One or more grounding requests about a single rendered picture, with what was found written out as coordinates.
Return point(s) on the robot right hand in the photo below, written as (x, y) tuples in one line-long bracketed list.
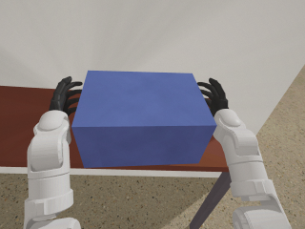
[(217, 97)]

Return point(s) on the right robot upper arm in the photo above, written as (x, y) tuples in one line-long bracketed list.
[(259, 217)]

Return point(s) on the left robot forearm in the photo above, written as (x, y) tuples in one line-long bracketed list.
[(48, 166)]

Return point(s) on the robot left hand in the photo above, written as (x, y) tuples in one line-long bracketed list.
[(60, 100)]

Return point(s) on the right robot forearm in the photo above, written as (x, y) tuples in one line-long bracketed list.
[(244, 160)]

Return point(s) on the table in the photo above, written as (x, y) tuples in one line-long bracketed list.
[(21, 109)]

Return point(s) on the left robot upper arm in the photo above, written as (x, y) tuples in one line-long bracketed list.
[(64, 223)]

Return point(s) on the carton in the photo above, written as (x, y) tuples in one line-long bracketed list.
[(141, 119)]

